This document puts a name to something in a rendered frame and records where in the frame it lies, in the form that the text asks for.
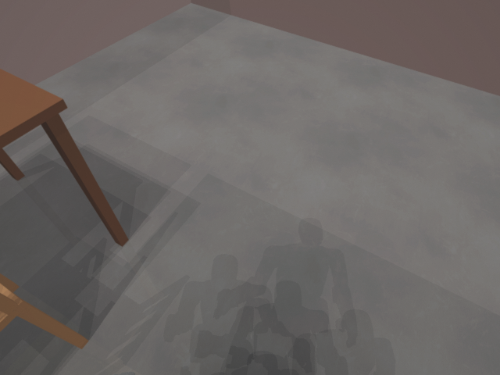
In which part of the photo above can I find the chair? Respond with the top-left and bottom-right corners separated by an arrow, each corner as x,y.
0,274 -> 89,349

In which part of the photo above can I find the table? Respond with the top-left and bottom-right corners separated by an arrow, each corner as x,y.
0,69 -> 129,247

